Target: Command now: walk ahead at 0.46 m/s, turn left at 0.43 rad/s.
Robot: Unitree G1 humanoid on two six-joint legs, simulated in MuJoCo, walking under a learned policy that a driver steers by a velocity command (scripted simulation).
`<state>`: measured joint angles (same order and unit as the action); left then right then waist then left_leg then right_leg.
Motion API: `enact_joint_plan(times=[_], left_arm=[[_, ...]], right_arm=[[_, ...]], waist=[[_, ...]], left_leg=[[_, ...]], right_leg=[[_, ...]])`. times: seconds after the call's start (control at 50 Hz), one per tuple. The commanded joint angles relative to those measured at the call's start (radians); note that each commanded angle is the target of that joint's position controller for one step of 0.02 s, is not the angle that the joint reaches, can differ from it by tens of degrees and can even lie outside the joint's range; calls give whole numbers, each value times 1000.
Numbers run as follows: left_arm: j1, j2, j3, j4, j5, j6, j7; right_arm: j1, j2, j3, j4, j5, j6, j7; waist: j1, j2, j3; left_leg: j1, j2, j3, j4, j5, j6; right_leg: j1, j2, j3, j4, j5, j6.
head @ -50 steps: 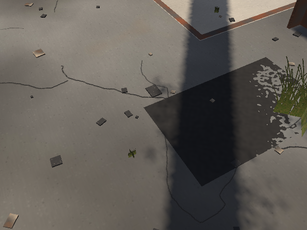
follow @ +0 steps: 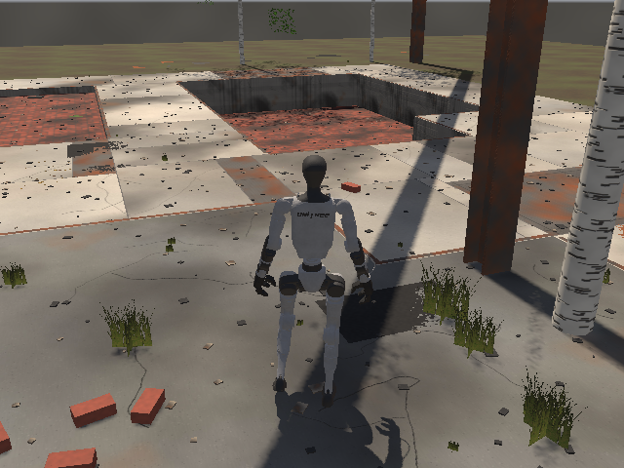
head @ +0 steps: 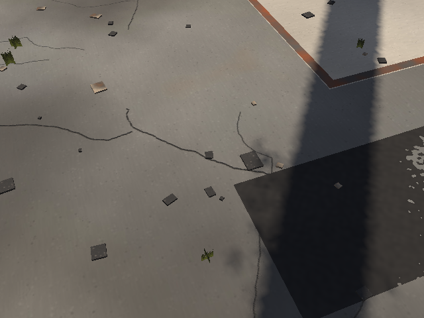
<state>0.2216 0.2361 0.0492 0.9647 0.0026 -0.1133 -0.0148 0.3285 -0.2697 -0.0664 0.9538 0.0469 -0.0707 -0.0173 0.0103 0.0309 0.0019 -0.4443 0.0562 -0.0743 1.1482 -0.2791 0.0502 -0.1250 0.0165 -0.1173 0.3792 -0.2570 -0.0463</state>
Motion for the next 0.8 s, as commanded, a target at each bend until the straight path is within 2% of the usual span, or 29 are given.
enact_joint_plan(times=[0.02,0.06,0.12,0.18,0.22,0.26,0.28,0.3,0.32,0.34,0.36,0.38,0.4,0.42,0.44,0.46,0.48,0.5,0.54,0.58,0.64,0.68,0.72,0.76,0.8], left_arm=[[47,86,11,-4,9,-6,11],[43,119,18,-2,11,-4,22],[23,140,20,-9,17,2,35],[82,164,27,3,1,9,44],[113,175,30,11,-9,20,44],[108,204,38,3,-10,33,48],[100,220,42,-6,-10,43,53],[81,234,47,-18,-8,56,58],[54,235,46,-35,-12,63,60],[65,204,35,-58,0,53,56],[173,64,-4,-108,17,23,36],[116,169,13,-113,-8,-13,17],[27,192,21,-155,-41,-20,18],[8,177,21,-156,-31,-16,28],[12,186,30,-146,-14,-2,41],[26,194,36,-147,-7,16,43],[37,185,38,-156,-1,33,46],[39,160,34,-167,7,44,49],[18,139,28,-188,17,58,58],[-27,140,26,-208,17,68,64],[-112,142,24,-238,7,79,61],[-167,146,23,-258,1,81,57],[-202,152,24,-271,-1,75,51],[-208,161,27,-278,-2,63,45],[-175,172,33,-274,-4,49,37]], right_arm=[[9,-14,-15,-60,-5,12,17],[-70,-3,-11,-109,-11,19,25],[-193,1,0,-174,-17,15,39],[-310,9,13,-233,-24,13,61],[-351,2,13,-267,-22,14,76],[-332,-33,-3,-287,-20,18,87],[-289,-58,-16,-286,-19,22,90],[-189,-97,-36,-268,-19,26,91],[-34,-154,-67,-231,-23,27,82],[69,-213,-89,-206,-28,37,56],[-28,-303,-93,-259,-57,33,43],[2,-241,-76,-273,-63,29,48],[-68,-194,-61,-282,-61,19,50],[-124,-160,-55,-278,-39,9,54],[-168,-129,-46,-287,-30,7,49],[-189,-122,-41,-296,-38,10,46],[-188,-132,-43,-298,-47,11,45],[-181,-145,-46,-295,-50,10,41],[-163,-173,-55,-292,-50,15,29],[-152,-184,-58,-295,-40,33,14],[-140,-186,-58,-302,-29,63,-7],[-131,-188,-57,-306,-32,77,-16],[-126,-188,-57,-310,-36,86,-21],[-122,-186,-56,-317,-39,92,-23],[-138,-179,-51,-332,-33,97,-25]], waist=[[0,-116,69],[0,-83,94],[14,-73,127],[47,-51,137],[45,-52,131],[6,-95,74],[-30,-122,32],[-89,-138,-18],[-171,-118,-92],[-197,-5,-165],[-44,245,-286],[-118,95,-446],[-96,39,-306],[-47,-65,-148],[-16,-84,-105],[9,-78,-75],[24,-63,-69],[31,-45,-73],[32,-8,-97],[20,19,-123],[-10,52,-133],[-29,74,-116],[-40,96,-96],[-41,114,-95],[-23,132,-106]], left_leg=[[-228,66,-28,-7,80,7],[-281,75,-18,-75,133,-12],[-269,67,29,-286,252,-25],[-247,46,104,-420,303,-9],[-235,23,137,-480,279,18],[-148,-36,185,-496,214,58],[-81,-70,206,-488,168,79],[37,-105,215,-493,135,102],[259,-135,196,-576,213,135],[532,-28,11,-616,349,178],[830,290,-586,-683,614,407],[820,322,-669,-768,624,440],[693,278,-493,-772,658,380],[512,208,-352,-792,672,321],[400,170,-279,-808,649,280],[292,141,-239,-831,657,267],[228,125,-222,-843,679,263],[192,113,-200,-844,737,265],[175,88,-167,-828,802,257],[194,70,-168,-807,756,232],[214,49,-211,-792,539,178],[229,49,-265,-792,385,161],[250,53,-317,-775,311,161],[278,60,-365,-732,361,162],[306,56,-414,-686,433,147]], right_leg=[[108,-253,155,-202,383,-78],[87,-269,117,-238,387,-100],[49,-248,25,-271,383,-95],[97,-264,-40,-262,451,-94],[171,-280,-75,-211,578,-85],[236,-291,-106,-99,906,-67],[258,-295,-116,-9,1061,-59],[240,-291,-115,147,1155,-49],[148,-257,-117,363,1093,-20],[-84,-182,-110,680,632,33],[-488,61,-1,1113,-337,103],[-504,31,243,1187,-350,83],[-535,-22,243,1132,-277,62],[-540,-64,218,1027,-218,67],[-502,-99,210,948,-183,71],[-436,-110,211,904,-163,76],[-398,-106,206,856,-145,86],[-382,-100,195,810,-129,101],[-388,-79,188,708,-76,126],[-409,-63,192,616,-13,144],[-418,-41,212,484,79,151],[-425,-27,229,406,92,149],[-425,-10,244,340,67,144],[-396,9,249,284,17,135],[-327,19,247,187,3,114]])
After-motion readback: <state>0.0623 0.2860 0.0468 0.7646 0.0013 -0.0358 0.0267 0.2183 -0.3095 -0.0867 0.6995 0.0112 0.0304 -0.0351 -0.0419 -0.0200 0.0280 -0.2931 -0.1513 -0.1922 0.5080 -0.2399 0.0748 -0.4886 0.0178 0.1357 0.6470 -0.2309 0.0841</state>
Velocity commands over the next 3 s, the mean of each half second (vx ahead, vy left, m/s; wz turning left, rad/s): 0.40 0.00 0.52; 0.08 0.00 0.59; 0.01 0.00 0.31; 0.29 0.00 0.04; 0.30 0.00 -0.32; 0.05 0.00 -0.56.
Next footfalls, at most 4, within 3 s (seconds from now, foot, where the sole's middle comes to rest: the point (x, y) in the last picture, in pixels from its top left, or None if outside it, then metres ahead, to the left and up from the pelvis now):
0.34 left None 0.34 0.14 -0.78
0.86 right None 0.51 -0.01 -0.78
1.26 left None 0.31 0.19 -0.78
1.62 right None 0.44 0.00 -0.78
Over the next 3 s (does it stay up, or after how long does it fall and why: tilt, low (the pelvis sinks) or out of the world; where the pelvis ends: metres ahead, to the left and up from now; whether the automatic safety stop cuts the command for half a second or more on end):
stays up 0.58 0.42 -0.01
